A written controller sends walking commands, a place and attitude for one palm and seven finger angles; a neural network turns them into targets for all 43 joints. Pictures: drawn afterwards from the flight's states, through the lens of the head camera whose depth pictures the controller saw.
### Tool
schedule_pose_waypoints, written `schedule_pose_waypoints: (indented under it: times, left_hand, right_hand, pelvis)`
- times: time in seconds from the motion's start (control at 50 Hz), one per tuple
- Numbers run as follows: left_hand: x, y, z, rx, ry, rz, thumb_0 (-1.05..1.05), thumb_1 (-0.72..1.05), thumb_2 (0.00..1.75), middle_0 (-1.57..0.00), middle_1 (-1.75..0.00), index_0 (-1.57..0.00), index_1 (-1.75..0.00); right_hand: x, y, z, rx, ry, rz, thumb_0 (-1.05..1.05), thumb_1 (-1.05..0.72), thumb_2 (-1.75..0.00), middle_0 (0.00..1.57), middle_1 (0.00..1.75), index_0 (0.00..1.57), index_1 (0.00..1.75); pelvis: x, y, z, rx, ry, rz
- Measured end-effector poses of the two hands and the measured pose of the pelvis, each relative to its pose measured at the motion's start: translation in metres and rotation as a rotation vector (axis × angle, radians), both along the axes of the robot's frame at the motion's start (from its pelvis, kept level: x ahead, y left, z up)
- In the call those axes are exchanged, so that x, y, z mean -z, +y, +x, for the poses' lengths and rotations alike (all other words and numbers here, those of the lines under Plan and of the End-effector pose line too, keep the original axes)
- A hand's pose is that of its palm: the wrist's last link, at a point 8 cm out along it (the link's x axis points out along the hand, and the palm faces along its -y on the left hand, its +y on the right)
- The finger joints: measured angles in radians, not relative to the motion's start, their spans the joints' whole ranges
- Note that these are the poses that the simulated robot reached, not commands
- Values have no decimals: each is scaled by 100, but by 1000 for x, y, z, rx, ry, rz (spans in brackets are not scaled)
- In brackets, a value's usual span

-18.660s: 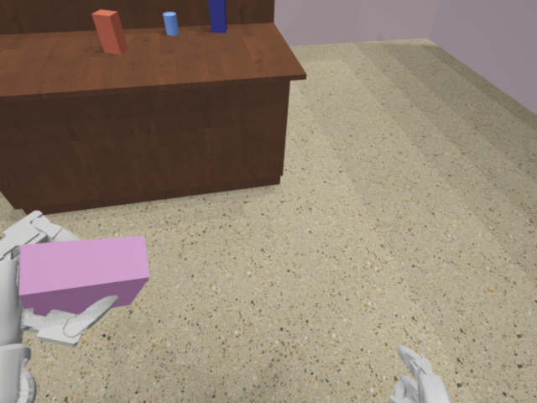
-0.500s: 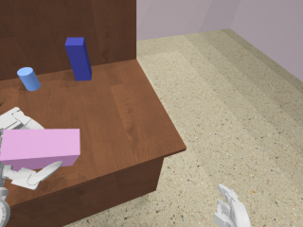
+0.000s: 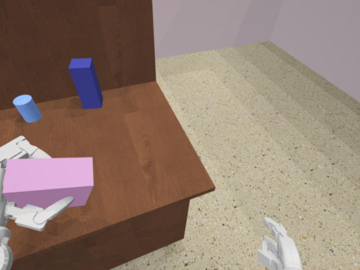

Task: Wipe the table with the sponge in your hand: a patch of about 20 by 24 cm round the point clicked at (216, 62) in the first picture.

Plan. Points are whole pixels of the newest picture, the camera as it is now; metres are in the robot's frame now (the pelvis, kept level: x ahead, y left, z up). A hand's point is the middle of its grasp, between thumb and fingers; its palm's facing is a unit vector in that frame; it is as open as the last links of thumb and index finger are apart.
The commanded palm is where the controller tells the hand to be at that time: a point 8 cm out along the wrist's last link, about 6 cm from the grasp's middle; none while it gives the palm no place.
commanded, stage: shuffle to correct the standing spot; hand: left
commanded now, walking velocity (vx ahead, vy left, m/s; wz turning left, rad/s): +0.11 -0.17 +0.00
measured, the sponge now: (64, 185) +0.22 +0.22 +0.14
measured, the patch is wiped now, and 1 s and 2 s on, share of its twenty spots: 0.00 0.00 0.00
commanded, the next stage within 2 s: come to a stop and stand still in 0.80 s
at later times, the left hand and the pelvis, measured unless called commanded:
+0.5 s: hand (50, 186) +0.21 +0.23 +0.16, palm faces +0.31 -0.88 -0.36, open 9.2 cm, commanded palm +0.16 +0.27 +0.18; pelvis +0.00 -0.01 +0.00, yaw -1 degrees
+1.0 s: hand (43, 167) +0.23 +0.24 +0.18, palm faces +0.35 -0.82 -0.45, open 9.2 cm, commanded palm +0.15 +0.26 +0.18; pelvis +0.00 -0.02 +0.00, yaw +0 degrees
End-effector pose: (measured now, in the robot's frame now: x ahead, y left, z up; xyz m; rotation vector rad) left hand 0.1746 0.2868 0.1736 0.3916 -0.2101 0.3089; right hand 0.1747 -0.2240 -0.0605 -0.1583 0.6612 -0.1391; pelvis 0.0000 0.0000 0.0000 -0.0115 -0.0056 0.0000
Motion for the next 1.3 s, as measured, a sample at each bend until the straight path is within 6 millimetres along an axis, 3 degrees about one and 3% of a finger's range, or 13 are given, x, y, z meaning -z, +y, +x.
schedule_pose_waypoints:
  times: [0.2,0.6,0.94,1.04,1.1,1.14,1.22,1.3]
  left_hand:
    - [3,-6,-1,-7,18,-16,1,-42,103,-83,-136,-83,-137]
    - [1,-16,-1,6,40,10,1,-42,103,-83,-136,-83,-137]
    - [4,-20,4,0,51,3,0,-42,103,-83,-136,-83,-137]
    - [-40,11,25,-60,-155,192,0,-42,103,-83,-136,-83,-137]
    - [-49,23,32,-119,-221,177,0,-42,103,-83,-137,-82,-137]
    - [-39,17,34,-99,-203,140,0,-41,103,-82,-137,-82,-138]
    - [3,-1,32,-19,-47,64,0,-41,104,-81,-138,-81,-139]
    - [27,7,31,-11,68,74,0,-41,104,-82,-138,-81,-139]
  right_hand:
    - [1,3,0,-25,18,3,1,-90,-90,20,30,20,30]
    - [7,-18,-23,25,57,-16,1,-90,-90,20,30,20,30]
    - [7,-19,-15,18,51,-14,1,-90,-90,20,30,20,30]
    - [15,-14,-16,-64,62,-36,1,-90,-90,20,30,20,30]
    - [20,-15,-18,-85,72,-17,1,-90,-90,20,30,20,30]
    - [24,-17,-20,-89,81,-2,1,-90,-90,20,30,20,30]
    - [32,-17,-23,-96,142,-2,1,-90,-90,20,30,20,30]
    - [34,-13,-18,-116,208,-41,1,-90,-90,20,30,20,30]
  pelvis:
    - [-1,-3,-2,1,-4,-1]
    - [-1,-9,-5,10,-10,-1]
    - [-1,-12,-1,15,-14,-3]
    - [5,-20,-4,-3,-9,12]
    - [7,-20,2,5,18,3]
    - [6,-16,9,3,34,-3]
    - [5,-6,21,-4,51,7]
    - [3,-2,26,-20,59,17]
